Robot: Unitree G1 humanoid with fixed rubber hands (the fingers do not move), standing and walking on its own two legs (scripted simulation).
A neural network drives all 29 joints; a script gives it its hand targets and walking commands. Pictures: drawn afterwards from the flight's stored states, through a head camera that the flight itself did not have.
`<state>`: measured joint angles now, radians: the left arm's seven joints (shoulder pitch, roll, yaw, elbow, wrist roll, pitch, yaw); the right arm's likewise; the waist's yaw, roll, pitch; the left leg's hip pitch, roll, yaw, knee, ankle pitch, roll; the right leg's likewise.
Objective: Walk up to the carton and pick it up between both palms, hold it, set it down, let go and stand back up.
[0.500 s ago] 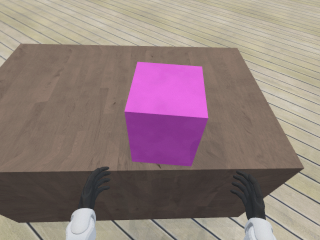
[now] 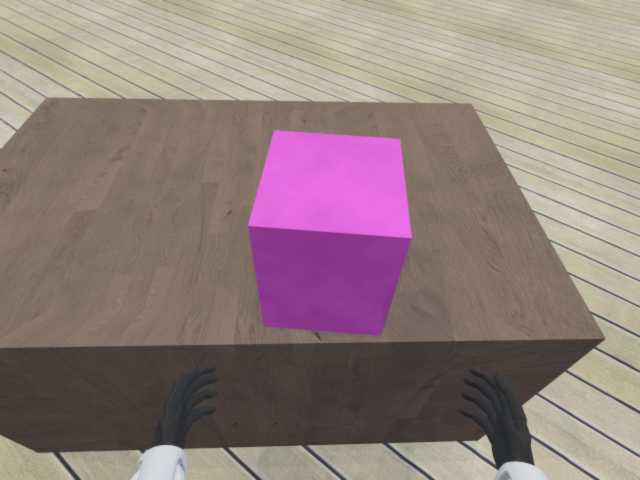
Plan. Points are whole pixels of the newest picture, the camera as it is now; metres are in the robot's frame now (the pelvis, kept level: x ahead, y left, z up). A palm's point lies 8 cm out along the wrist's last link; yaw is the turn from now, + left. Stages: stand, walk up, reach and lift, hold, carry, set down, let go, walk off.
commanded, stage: set down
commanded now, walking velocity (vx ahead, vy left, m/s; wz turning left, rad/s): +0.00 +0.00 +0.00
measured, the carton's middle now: (329, 236) +0.49 -0.02 +0.00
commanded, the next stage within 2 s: let go in 0.76 s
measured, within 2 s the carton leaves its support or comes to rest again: neither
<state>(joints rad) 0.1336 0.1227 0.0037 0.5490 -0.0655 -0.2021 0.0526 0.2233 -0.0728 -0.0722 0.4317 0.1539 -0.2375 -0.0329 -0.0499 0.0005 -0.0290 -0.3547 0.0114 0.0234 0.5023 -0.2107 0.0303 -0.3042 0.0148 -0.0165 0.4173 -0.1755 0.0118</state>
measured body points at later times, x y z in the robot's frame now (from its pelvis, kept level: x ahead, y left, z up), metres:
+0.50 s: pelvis +0.01 -0.01 +0.00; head +0.05 +0.00 +0.45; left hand +0.23 +0.19 -0.08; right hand +0.19 -0.24 -0.06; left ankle +0.03 +0.10 -0.74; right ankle +0.02 -0.13 -0.74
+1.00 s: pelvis +0.02 -0.01 +0.00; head +0.06 +0.00 +0.45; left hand +0.21 +0.19 -0.10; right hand +0.18 -0.24 -0.08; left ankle +0.03 +0.10 -0.74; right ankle +0.02 -0.13 -0.74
